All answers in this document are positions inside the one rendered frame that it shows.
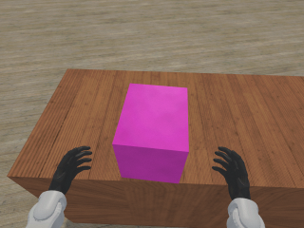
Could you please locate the robot left forearm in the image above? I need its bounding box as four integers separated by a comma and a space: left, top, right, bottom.
26, 190, 67, 228

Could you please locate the carton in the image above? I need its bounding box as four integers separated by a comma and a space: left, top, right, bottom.
112, 83, 189, 184

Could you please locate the right robot hand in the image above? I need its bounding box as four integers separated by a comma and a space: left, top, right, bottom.
212, 146, 251, 200

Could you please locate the pedestal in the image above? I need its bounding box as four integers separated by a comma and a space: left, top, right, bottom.
7, 68, 304, 228

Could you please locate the robot right forearm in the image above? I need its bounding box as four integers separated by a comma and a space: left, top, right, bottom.
226, 198, 265, 228

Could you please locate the left robot hand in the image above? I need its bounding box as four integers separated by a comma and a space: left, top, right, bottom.
48, 145, 92, 195

